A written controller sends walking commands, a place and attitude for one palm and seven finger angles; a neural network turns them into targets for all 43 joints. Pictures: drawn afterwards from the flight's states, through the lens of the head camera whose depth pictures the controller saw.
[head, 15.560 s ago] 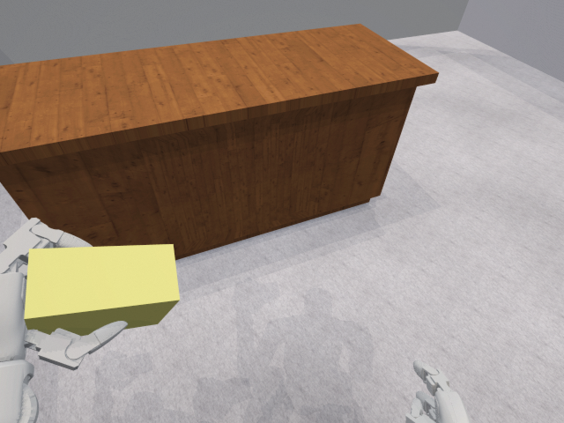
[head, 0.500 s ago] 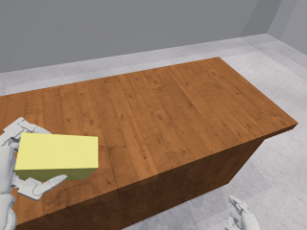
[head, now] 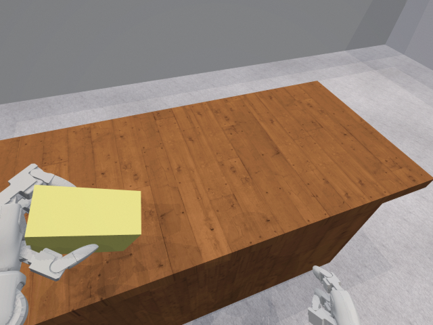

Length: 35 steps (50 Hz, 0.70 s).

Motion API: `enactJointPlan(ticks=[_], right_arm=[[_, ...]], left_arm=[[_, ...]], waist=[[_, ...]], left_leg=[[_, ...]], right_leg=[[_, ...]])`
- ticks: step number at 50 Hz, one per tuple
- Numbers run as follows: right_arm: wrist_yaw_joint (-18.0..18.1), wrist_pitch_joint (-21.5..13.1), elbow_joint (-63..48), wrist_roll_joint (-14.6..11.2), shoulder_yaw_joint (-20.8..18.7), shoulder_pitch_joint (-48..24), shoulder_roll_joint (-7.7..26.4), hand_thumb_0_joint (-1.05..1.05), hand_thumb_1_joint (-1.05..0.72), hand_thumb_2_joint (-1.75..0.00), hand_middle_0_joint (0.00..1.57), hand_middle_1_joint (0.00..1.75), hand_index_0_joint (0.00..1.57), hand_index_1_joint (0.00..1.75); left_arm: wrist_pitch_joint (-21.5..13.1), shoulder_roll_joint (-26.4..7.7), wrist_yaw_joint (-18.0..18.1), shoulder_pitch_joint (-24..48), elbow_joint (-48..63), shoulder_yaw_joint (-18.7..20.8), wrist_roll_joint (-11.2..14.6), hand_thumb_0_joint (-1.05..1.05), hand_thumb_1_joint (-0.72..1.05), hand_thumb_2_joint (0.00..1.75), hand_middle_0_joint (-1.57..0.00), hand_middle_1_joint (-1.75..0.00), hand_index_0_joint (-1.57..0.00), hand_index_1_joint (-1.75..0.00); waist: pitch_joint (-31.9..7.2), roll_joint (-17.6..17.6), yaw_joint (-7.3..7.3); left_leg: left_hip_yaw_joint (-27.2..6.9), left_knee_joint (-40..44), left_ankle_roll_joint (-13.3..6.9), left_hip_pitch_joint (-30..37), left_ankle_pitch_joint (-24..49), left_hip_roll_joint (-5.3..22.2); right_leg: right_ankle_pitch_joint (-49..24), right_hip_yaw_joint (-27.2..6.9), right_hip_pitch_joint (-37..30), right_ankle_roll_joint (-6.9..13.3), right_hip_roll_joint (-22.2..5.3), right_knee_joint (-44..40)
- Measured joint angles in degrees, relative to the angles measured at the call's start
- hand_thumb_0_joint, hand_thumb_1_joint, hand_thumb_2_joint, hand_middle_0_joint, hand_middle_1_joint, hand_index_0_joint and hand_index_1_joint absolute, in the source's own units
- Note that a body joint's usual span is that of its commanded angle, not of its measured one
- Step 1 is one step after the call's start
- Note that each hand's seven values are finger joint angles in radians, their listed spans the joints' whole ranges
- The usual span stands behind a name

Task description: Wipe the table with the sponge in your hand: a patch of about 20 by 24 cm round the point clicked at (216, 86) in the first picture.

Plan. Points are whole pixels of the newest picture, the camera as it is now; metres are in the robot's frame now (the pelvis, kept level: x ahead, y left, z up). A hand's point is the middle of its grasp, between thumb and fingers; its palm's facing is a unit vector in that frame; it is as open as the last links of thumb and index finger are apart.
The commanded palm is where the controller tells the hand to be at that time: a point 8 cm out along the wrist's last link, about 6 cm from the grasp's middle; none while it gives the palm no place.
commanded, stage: come to a stop and stand still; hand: left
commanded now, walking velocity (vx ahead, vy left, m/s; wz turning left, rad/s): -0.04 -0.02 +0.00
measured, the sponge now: (102, 222) +0.23 +0.20 +0.12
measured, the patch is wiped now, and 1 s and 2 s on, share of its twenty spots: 0.00 0.00 0.00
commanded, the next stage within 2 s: look again from close up in 0.94 s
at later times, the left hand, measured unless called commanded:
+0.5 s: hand (71, 221) +0.22 +0.23 +0.14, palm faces +0.27 -0.87 -0.40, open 10.6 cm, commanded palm +0.17 +0.28 +0.17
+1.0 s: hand (50, 203) +0.24 +0.27 +0.15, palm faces +0.36 -0.86 -0.37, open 10.6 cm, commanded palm +0.18 +0.30 +0.17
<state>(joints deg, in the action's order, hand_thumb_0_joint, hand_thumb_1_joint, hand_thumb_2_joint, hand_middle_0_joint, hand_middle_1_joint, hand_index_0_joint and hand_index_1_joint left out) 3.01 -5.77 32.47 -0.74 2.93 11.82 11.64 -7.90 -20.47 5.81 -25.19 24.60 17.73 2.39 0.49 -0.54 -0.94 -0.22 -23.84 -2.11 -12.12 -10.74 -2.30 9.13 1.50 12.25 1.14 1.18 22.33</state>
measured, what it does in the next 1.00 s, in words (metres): stands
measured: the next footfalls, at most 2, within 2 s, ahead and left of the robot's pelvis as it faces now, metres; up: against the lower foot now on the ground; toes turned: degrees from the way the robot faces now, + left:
none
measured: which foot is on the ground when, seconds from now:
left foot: down 0.00-1.00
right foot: down 0.00-1.00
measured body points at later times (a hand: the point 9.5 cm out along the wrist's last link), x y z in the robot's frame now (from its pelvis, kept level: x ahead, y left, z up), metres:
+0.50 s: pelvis +0.01 +0.00 +0.00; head +0.03 +0.02 +0.45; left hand +0.20 +0.28 +0.16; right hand +0.16 -0.23 -0.08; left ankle +0.02 +0.09 -0.74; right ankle +0.03 -0.11 -0.74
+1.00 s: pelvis +0.02 +0.02 +0.00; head +0.05 +0.05 +0.45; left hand +0.22 +0.31 +0.17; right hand +0.23 -0.19 -0.06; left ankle +0.02 +0.09 -0.74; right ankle +0.03 -0.11 -0.74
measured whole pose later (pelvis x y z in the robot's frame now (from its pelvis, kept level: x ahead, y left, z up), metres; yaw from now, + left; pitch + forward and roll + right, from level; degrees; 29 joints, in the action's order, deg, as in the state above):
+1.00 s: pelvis +0.02 +0.02 +0.00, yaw +0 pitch +0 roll -1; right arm 1.5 -7.7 31.5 0.0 2.5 9.4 10.4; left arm -12.5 -21.9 4.9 -23.9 26.8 19.6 2.1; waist 2.8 -2.8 -2.1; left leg -0.3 -25.1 -3.5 -12.1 -13.3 -3.1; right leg 10.9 1.5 11.3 -0.3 0.4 21.9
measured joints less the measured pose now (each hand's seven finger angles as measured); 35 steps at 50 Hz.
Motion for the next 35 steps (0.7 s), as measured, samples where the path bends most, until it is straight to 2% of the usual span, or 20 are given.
enactJointPlan(ticks=[9, 10, 11, 12, 13, 16, 19, 21, 23, 25, 29, 35], right_arm=[[0.3, 0.4, -0.3, -0.2, -0.2, 0.3, 0.4, 0.02, -0.9, -0.9, 0.2, 0.3, 0.2, 0.3], [0.4, -0.4, -0.7, 0.5, -0.8, 1.1, 0.4, 0.02, -0.9, -0.9, 0.2, 0.3, 0.2, 0.3], [0.3, -1.3, -0.4, 0.5, -1.0, 1.6, 0.3, 0.02, -0.9, -0.9, 0.2, 0.3, 0.2, 0.3], [0.0, -1.8, 0.3, 0.6, -0.9, 1.6, 0.2, 0.02, -0.9, -0.9, 0.2, 0.3, 0.2, 0.3], [-0.8, -2.0, 0.8, 0.5, -0.9, 1.1, 0.3, 0.02, -0.9, -0.9, 0.2, 0.3, 0.2, 0.3], [-2.7, -2.8, 0.7, 0.3, -1.3, 0.6, 0.9, 0.02, -0.9, -0.9, 0.2, 0.3, 0.2, 0.3], [-3.1, -3.6, 0.8, 0.2, -1.8, 1.5, 1.4, 0.02, -0.9, -0.9, 0.2, 0.3, 0.2, 0.3], [-2.7, -3.8, 1.2, 0.2, -2.0, 2.4, 1.3, 0.02, -0.9, -0.9, 0.2, 0.3, 0.2, 0.3], [-2.1, -3.9, 1.8, 0.2, -1.9, 3.0, 1.0, 0.02, -0.9, -0.9, 0.2, 0.3, 0.2, 0.3], [-1.5, -4.0, 2.3, 0.3, -1.6, 3.3, 0.5, 0.02, -0.9, -0.9, 0.2, 0.3, 0.2, 0.3], [-1.3, -4.7, 2.8, 0.4, -1.3, 2.7, -0.1, 0.02, -0.9, -0.9, 0.2, 0.3, 0.2, 0.3], [-2.3, -5.3, 2.3, 0.7, -1.0, 0.0, -0.6, 0.02, -0.9, -0.9, 0.2, 0.3, 0.2, 0.3]], left_arm=[[0.5, -0.1, -0.3, -0.5, 0.1, -0.1, 0.5, -0.02, -0.54, 1.02, -0.66, -1.32, -0.69, -1.31], [0.4, -2.2, -1.6, 2.3, -0.6, 0.4, -2.0, -0.02, -0.54, 1.02, -0.67, -1.32, -0.7, -1.31], [-1.5, -5.0, -2.8, 6.5, -3.1, 1.5, -3.1, -0.02, -0.54, 1.02, -0.67, -1.32, -0.7, -1.31], [-3.5, -6.9, -3.2, 10.3, -6.4, 2.9, -2.8, -0.02, -0.54, 1.02, -0.67, -1.32, -0.7, -1.31], [-4.5, -7.4, -3.0, 12.5, -8.8, 4.5, -1.8, -0.02, -0.54, 1.02, -0.67, -1.32, -0.7, -1.31], [-5.0, -4.6, -1.2, 11.4, -8.8, 7.2, 0.2, -0.02, -0.54, 1.02, -0.67, -1.32, -0.7, -1.31], [-6.2, -1.3, -0.8, 4.7, -4.0, 4.4, 0.6, -0.02, -0.54, 1.02, -0.67, -1.32, -0.7, -1.31], [-7.0, -0.3, -1.5, 1.0, -1.8, 1.6, 0.3, -0.02, -0.54, 1.02, -0.67, -1.32, -0.7, -1.31], [-7.4, -0.5, -2.2, -0.9, -0.9, -0.1, -0.2, -0.02, -0.54, 1.02, -0.67, -1.32, -0.7, -1.31], [-7.7, -1.5, -2.5, -0.9, -1.0, -0.1, -0.6, -0.02, -0.54, 1.02, -0.67, -1.32, -0.7, -1.31], [-7.5, -2.9, -2.0, 1.5, -1.2, 2.4, -0.5, -0.02, -0.54, 1.02, -0.67, -1.32, -0.7, -1.3], [-7.5, -2.0, -0.7, 2.8, 1.7, 3.9, 0.0, -0.02, -0.54, 1.02, -0.67, -1.32, -0.7, -1.3]], waist=[[-0.4, 0.6, 0.11], [0.0, 0.6, -0.74], [0.4, 0.3, -1.54], [0.7, 0.0, -2.2], [1.1, 0.0, -2.46], [2.0, 0.7, -1.19], [1.9, 0.9, -0.06], [1.8, 0.5, 0.24], [2.0, -0.3, 0.19], [2.4, -1.2, 0.06], [3.6, -2.2, -0.46], [3.5, -2.2, -0.67]], left_leg=[[0.0, 0.7, 0.3, 0.6, 0.1, 0.2], [-0.3, -0.3, 0.4, -0.2, -0.1, 0.5], [-0.8, -1.4, 0.5, -1.5, -0.3, 0.6], [-1.0, -2.2, 0.6, -2.3, -0.5, 0.9], [-0.8, -2.7, 0.8, -2.7, -0.7, 1.3], [0.2, -2.9, 0.7, -2.6, -0.9, 1.6], [0.9, -2.4, 0.2, -2.1, -1.1, 1.3], [0.9, -2.1, 0.0, -1.9, -1.2, 1.0], [0.7, -2.0, -0.1, -1.8, -1.4, 0.8], [0.3, -2.2, -0.2, -1.8, -1.6, 0.6], [-0.3, -2.5, -0.4, -1.5, -2.1, 0.3], [-0.1, -2.3, -0.8, -0.7, -2.7, -0.2]], right_leg=[[0.1, -0.1, -0.3, 0.3, 0.2, -0.3], [0.1, 0.3, 0.0, 0.2, 0.4, -0.2], [0.1, 0.9, 0.7, 0.3, 0.6, 0.3], [0.1, 1.1, 1.3, 0.6, 0.9, 0.5], [-0.2, 0.9, 1.5, 1.0, 1.3, 0.4], [-0.7, -0.1, 1.7, 0.9, 1.6, 0.4], [-0.4, -0.8, 1.6, 0.4, 1.3, 0.4], [0.0, -0.9, 1.5, 0.1, 1.0, 0.5], [0.3, -0.7, 1.3, 0.0, 0.8, 0.5], [0.6, -0.3, 1.1, 0.0, 0.6, 0.6], [1.3, 0.3, 0.6, -0.1, 0.3, 0.8], [1.9, 0.1, -0.1, -0.7, -0.2, 0.6]])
